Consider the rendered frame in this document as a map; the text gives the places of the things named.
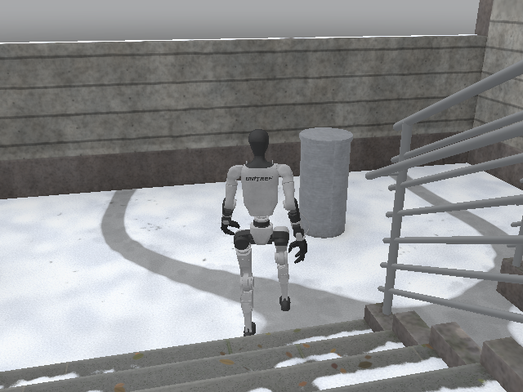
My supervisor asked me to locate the robot left upper arm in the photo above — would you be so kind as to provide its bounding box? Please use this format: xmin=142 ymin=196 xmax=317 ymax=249
xmin=224 ymin=165 xmax=243 ymax=210

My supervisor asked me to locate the robot right forearm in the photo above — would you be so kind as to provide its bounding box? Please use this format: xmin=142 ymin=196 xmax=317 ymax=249
xmin=288 ymin=198 xmax=306 ymax=241

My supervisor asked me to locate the right robot thigh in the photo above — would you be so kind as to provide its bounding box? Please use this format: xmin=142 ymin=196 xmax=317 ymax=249
xmin=272 ymin=226 xmax=289 ymax=265

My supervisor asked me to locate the robot left shin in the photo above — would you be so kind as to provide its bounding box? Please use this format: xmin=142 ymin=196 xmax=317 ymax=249
xmin=239 ymin=277 xmax=253 ymax=332

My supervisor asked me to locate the right robot hand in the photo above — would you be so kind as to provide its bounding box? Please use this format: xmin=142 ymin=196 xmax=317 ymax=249
xmin=288 ymin=239 xmax=307 ymax=264

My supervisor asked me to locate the robot right upper arm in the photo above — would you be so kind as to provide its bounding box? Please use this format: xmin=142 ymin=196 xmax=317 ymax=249
xmin=276 ymin=163 xmax=296 ymax=211

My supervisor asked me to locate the robot left forearm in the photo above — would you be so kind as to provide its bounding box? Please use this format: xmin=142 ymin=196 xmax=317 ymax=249
xmin=221 ymin=198 xmax=234 ymax=225

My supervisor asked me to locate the left robot hand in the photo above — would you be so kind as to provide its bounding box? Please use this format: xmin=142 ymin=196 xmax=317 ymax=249
xmin=221 ymin=220 xmax=240 ymax=235

